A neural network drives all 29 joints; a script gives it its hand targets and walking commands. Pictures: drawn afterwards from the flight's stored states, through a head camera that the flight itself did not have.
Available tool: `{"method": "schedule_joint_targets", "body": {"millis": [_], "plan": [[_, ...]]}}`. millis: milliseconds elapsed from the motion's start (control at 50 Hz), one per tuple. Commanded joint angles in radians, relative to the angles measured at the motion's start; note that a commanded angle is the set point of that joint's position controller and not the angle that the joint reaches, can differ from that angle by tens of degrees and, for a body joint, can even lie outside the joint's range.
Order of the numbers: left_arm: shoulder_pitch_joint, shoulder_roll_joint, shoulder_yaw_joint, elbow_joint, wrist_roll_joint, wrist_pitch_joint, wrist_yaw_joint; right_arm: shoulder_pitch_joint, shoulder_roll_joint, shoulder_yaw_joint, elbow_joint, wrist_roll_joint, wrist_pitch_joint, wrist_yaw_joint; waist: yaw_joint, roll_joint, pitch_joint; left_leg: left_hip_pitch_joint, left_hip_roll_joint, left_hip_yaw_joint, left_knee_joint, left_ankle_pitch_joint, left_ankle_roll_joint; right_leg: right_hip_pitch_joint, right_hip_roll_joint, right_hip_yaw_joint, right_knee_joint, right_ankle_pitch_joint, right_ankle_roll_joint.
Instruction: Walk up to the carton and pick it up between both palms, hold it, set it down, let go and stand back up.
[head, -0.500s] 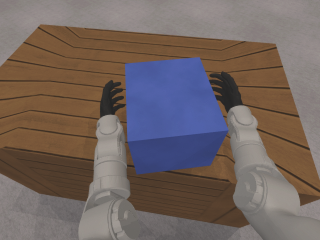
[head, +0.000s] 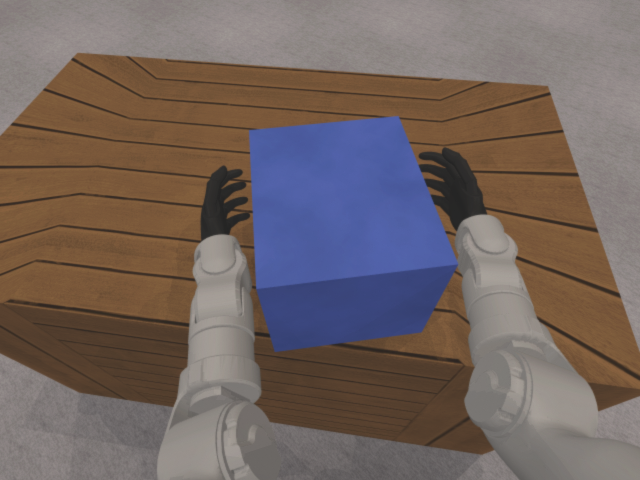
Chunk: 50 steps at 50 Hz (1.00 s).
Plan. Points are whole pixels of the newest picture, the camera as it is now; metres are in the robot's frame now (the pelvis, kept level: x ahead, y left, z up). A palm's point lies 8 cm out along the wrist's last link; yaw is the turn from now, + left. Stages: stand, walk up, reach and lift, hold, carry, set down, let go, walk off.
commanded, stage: set down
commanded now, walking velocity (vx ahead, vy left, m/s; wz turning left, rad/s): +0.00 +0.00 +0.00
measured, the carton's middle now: (337, 233) +0.43 +0.03 +0.01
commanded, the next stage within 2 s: none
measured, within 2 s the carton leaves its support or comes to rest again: neither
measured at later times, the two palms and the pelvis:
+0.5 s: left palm (211, 229) +0.39 +0.20 +0.05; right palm (463, 191) +0.47 -0.14 +0.06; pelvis -0.01 -0.01 -0.01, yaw -1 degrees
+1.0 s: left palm (189, 184) +0.40 +0.21 +0.13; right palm (513, 150) +0.49 -0.18 +0.13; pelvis -0.01 -0.02 -0.01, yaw -1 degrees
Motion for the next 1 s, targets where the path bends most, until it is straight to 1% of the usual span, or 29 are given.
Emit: {"method": "schedule_joint_targets", "body": {"millis": [0, 40, 60, 100, 140, 180, 240, 280, 340, 400, 460, 520, 580, 620, 660, 720, 780, 860, 980], "plan": [[-0.335, -0.071, -0.128, 0.03, -0.002, -0.005, -0.006, -0.309, 0.106, 0.142, 0.032, -0.019, 0.031, 0.041, 0.017, -0.064, -0.352, -0.116, 0.027, 0.059, -0.031, 0.215, 0.016, 0.394, -0.093, 0.06, 0.031, 0.214, 0.1], [-0.344, 0.033, -0.135, 0.036, -0.026, -0.034, 0.033, -0.326, -0.012, 0.165, 0.027, 0.03, 0.022, 0.004, 0.026, -0.048, -0.384, -0.133, 0.025, 0.055, -0.021, 0.24, 0.015, 0.403, -0.088, 0.068, 0.035, 0.249, 0.093], [-0.366, 0.086, -0.163, 0.045, -0.059, -0.054, 0.06, -0.361, -0.073, 0.195, 0.023, 0.079, 0.018, -0.022, 0.029, -0.033, -0.414, -0.156, 0.025, 0.047, -0.01, 0.252, 0.011, 0.398, -0.082, 0.075, 0.04, 0.27, 0.084], [-0.428, 0.14, -0.237, 0.094, -0.14, -0.09, 0.109, -0.452, -0.125, 0.281, 0.064, 0.195, 0.017, -0.066, 0.035, -0.009, -0.477, -0.219, 0.032, 0.03, 0.019, 0.254, 0.005, 0.382, -0.07, 0.09, 0.057, 0.291, 0.063], [-0.474, 0.175, -0.283, 0.154, -0.202, -0.114, 0.137, -0.515, -0.17, 0.359, 0.119, 0.282, 0.013, -0.092, 0.046, -0.008, -0.534, -0.257, 0.044, 0.02, 0.04, 0.252, -0.005, 0.366, -0.063, 0.099, 0.07, 0.284, 0.045], [-0.509, 0.208, -0.314, 0.209, -0.255, -0.137, 0.153, -0.559, -0.233, 0.419, 0.16, 0.355, -0.001, -0.106, 0.066, -0.009, -0.598, -0.279, 0.053, 0.014, 0.062, 0.262, -0.02, 0.357, -0.061, 0.104, 0.085, 0.288, 0.029], [-0.532, 0.247, -0.352, 0.298, -0.32, -0.174, 0.16, -0.601, -0.316, 0.498, 0.222, 0.458, -0.02, -0.125, 0.081, -0.02, -0.663, -0.313, 0.061, 0.007, 0.093, 0.264, -0.044, 0.365, -0.058, 0.108, 0.113, 0.312, 0.02], [-0.533, 0.274, -0.362, 0.346, -0.349, -0.196, 0.158, -0.617, -0.363, 0.54, 0.263, 0.511, -0.03, -0.137, 0.081, -0.039, -0.686, -0.349, 0.063, 0.008, 0.107, 0.258, -0.056, 0.386, -0.056, 0.111, 0.133, 0.341, 0.023], [-0.537, 0.313, -0.364, 0.386, -0.378, -0.223, 0.149, -0.631, -0.424, 0.59, 0.323, 0.572, -0.049, -0.147, 0.084, -0.063, -0.698, -0.406, 0.064, 0.01, 0.118, 0.249, -0.07, 0.413, -0.054, 0.118, 0.157, 0.379, 0.03], [-0.543, 0.344, -0.369, 0.4, -0.401, -0.244, 0.138, -0.64, -0.468, 0.622, 0.368, 0.616, -0.063, -0.149, 0.083, -0.074, -0.705, -0.451, 0.062, 0.012, 0.123, 0.24, -0.079, 0.427, -0.053, 0.125, 0.172, 0.407, 0.039], [-0.554, 0.374, -0.381, 0.395, -0.43, -0.263, 0.126, -0.651, -0.505, 0.65, 0.388, 0.659, -0.078, -0.14, 0.084, -0.075, -0.724, -0.49, 0.057, 0.013, 0.131, 0.231, -0.084, 0.435, -0.056, 0.133, 0.183, 0.426, 0.05], [-0.578, 0.4, -0.401, 0.355, -0.47, -0.274, 0.119, -0.679, -0.537, 0.68, 0.366, 0.714, -0.089, -0.124, 0.085, -0.072, -0.772, -0.518, 0.05, 0.012, 0.142, 0.229, -0.084, 0.448, -0.061, 0.139, 0.195, 0.451, 0.064], [-0.599, 0.422, -0.423, 0.288, -0.512, -0.258, 0.115, -0.707, -0.558, 0.712, 0.304, 0.767, -0.079, -0.107, 0.082, -0.077, -0.833, -0.533, 0.043, 0.005, 0.152, 0.245, -0.08, 0.475, -0.065, 0.145, 0.203, 0.491, 0.078], [-0.597, 0.433, -0.428, 0.236, -0.529, -0.227, 0.112, -0.711, -0.565, 0.729, 0.255, 0.793, -0.055, -0.098, 0.079, -0.084, -0.863, -0.527, 0.04, -0.006, 0.151, 0.267, -0.076, 0.498, -0.067, 0.147, 0.202, 0.535, 0.085], [-0.576, 0.445, -0.418, 0.206, -0.531, -0.185, 0.105, -0.695, -0.571, 0.745, 0.226, 0.811, -0.026, -0.091, 0.076, -0.097, -0.86, -0.519, 0.039, -0.019, 0.14, 0.272, -0.072, 0.518, -0.076, 0.155, 0.196, 0.576, 0.095], [-0.548, 0.457, -0.389, 0.165, -0.515, -0.121, 0.094, -0.671, -0.58, 0.753, 0.176, 0.822, 0.014, -0.087, 0.077, -0.115, -0.835, -0.51, 0.038, -0.036, 0.111, 0.256, -0.068, 0.552, -0.097, 0.175, 0.184, 0.621, 0.119], [-0.531, 0.464, -0.354, 0.128, -0.494, -0.058, 0.086, -0.664, -0.586, 0.748, 0.122, 0.818, 0.055, -0.09, 0.079, -0.131, -0.802, -0.486, 0.039, -0.044, 0.079, 0.239, -0.068, 0.575, -0.113, 0.192, 0.168, 0.641, 0.139], [-0.535, 0.472, -0.314, 0.082, -0.478, 0.023, 0.084, -0.676, -0.589, 0.732, 0.061, 0.8, 0.117, -0.098, 0.084, -0.143, -0.755, -0.443, 0.043, -0.042, 0.042, 0.224, -0.068, 0.586, -0.12, 0.2, 0.141, 0.618, 0.148], [-0.585, 0.493, -0.281, 0.022, -0.477, 0.13, 0.093, -0.712, -0.591, 0.706, 0.012, 0.781, 0.213, -0.108, 0.088, -0.138, -0.708, -0.406, 0.046, -0.037, 0.013, 0.2, -0.075, 0.602, -0.119, 0.213, 0.106, 0.536, 0.142]]}}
